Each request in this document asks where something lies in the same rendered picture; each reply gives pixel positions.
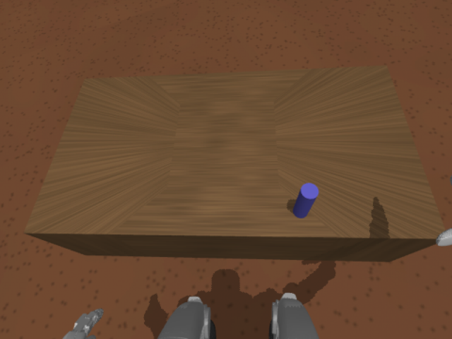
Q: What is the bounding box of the can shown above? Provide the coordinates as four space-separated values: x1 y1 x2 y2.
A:
293 183 319 218

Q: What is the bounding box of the right robot hand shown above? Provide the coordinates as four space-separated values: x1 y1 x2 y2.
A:
436 175 452 246

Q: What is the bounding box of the left robot hand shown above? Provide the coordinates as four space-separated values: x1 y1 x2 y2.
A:
63 309 104 339

